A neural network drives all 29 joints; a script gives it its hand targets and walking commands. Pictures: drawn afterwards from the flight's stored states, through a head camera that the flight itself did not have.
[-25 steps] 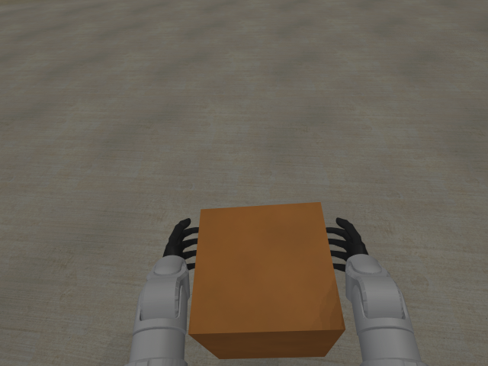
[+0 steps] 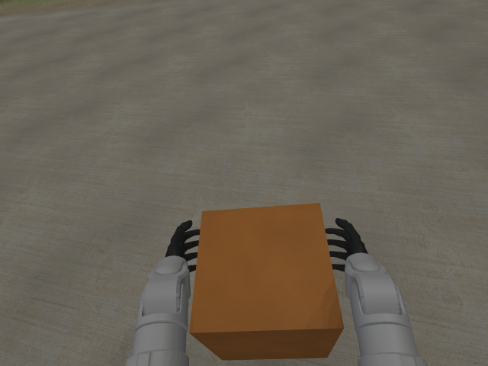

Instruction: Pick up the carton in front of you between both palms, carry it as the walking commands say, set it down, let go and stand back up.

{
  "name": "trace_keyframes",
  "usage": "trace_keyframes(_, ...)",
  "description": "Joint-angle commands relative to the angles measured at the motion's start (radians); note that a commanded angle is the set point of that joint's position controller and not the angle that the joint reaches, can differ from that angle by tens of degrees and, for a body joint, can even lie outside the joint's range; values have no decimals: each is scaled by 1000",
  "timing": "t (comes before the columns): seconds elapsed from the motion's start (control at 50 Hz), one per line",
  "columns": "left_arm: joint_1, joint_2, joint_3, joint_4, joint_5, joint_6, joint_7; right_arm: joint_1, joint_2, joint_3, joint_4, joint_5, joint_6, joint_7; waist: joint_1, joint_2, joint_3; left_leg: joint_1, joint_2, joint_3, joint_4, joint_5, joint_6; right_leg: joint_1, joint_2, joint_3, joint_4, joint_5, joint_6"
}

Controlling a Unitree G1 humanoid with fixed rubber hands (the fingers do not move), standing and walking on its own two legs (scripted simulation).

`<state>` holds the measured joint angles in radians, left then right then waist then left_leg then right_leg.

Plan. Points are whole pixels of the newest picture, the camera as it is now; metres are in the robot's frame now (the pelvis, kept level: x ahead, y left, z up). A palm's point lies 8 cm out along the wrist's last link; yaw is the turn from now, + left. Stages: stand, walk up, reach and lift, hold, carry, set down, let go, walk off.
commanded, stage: set down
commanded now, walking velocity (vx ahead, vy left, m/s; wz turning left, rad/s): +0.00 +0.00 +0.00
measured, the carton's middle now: (267, 287) +0.29 +0.00 -0.05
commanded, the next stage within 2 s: none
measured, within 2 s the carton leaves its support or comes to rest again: neither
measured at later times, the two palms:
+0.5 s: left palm (201, 274) +0.33 +0.13 -0.06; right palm (346, 271) +0.33 -0.16 -0.08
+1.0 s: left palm (223, 295) +0.37 +0.11 -0.23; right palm (342, 292) +0.37 -0.18 -0.24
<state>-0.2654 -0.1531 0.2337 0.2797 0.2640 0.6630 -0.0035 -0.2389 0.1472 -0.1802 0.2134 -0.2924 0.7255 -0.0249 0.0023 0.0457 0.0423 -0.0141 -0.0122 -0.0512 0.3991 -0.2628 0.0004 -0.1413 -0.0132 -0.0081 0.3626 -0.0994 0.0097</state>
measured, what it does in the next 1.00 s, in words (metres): lowers itself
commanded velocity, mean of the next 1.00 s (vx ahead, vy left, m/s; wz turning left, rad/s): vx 0.00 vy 0.00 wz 0.00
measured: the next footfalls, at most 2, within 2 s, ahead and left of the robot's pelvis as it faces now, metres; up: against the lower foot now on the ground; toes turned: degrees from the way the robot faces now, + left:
none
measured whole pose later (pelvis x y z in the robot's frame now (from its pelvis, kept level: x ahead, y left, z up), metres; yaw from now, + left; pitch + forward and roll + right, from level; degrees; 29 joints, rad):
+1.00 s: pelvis -0.04 -0.01 -0.17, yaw +4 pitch +41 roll +3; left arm -0.69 -0.19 0.45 0.58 0.22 0.18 0.11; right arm -0.71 0.04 -0.42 0.62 -0.28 0.23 -0.01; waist -0.04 0.06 -0.25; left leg -1.54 -0.12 -0.07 1.36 -0.53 -0.04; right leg -1.67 0.04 0.10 1.30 -0.34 0.02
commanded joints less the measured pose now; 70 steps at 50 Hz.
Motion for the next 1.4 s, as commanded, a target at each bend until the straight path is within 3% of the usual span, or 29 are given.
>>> trace_keyframes(0.0,-426,-918,-499,21,-220,-20,-250,-450,932,509,-33,251,-49,254,-11,-29,-183,-308,-48,-54,-150,29,32,351,101,55,8,42,-9)
trace_keyframes(0.1,-557,-887,-396,128,-157,-58,-275,-581,963,431,84,224,-69,264,11,-43,-148,-376,-50,-34,-123,-112,56,345,84,67,10,-123,2)
trace_keyframes(0.2,-708,-830,-187,319,-25,-134,-279,-730,932,224,298,118,-134,259,8,-54,-113,-443,-56,-20,-24,-170,68,245,68,99,40,-274,0)
trace_keyframes(0.26,-721,-753,-56,393,63,-180,-244,-748,839,92,380,32,-183,229,8,-56,-101,-498,-65,-14,41,-142,56,156,67,107,76,-262,0)
trace_keyframes(0.34,-664,-666,44,429,130,-256,-204,-688,695,-21,420,-54,-280,195,-8,-53,-144,-608,-81,-6,113,-82,41,29,81,90,170,-125,-5)
trace_keyframes(0.42,-644,-675,5,410,112,-377,-195,-667,671,5,415,-63,-417,181,-16,-53,-302,-739,-113,5,208,6,19,-79,93,82,284,91,-8)
trace_keyframes(0.52,-711,-778,-191,398,8,-533,-186,-763,767,209,394,26,-571,182,-3,-58,-635,-962,-137,18,358,70,-19,-117,106,90,466,229,-6)
trace_keyframes(0.6,-764,-859,-344,335,-65,-576,-165,-806,815,362,344,86,-611,190,-15,-69,-941,-1071,-152,23,478,127,-39,-154,108,83,596,336,-2)
trace_keyframes(0.64,-783,-881,-397,299,-97,-570,-155,-814,818,404,319,105,-605,199,-30,-70,-1039,-1102,-158,24,525,125,-47,-218,117,66,645,317,0)
trace_keyframes(0.7,-805,-903,-430,284,-122,-538,-149,-816,809,415,324,112,-574,218,-49,-60,-1064,-1148,-162,24,583,65,-52,-386,128,42,692,191,1)
trace_keyframes(0.82,-853,-911,-388,344,-118,-472,-145,-859,784,350,401,105,-506,249,-66,-56,-968,-1328,-166,32,673,-102,-49,-648,132,20,773,-28,-7)
trace_keyframes(1.0,-943,-874,-335,412,-126,-493,-98,-936,734,270,499,115,-516,240,-81,-49,-1014,-1510,-189,57,838,-113,-55,-844,139,13,922,-13,-2)
trace_keyframes(1.38,-1205,-787,-333,425,-190,-532,-11,-1165,610,267,512,192,-537,201,-140,-79,-1151,-1795,-234,126,1175,-215,-62,-1022,135,-3,1194,-113,29)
